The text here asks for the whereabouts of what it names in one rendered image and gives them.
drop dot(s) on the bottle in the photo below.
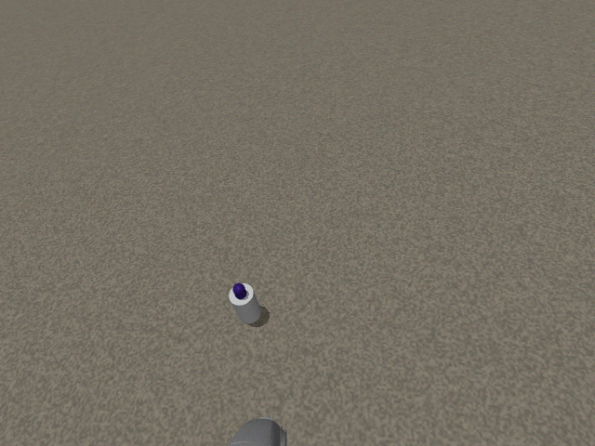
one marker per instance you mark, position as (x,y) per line
(245,303)

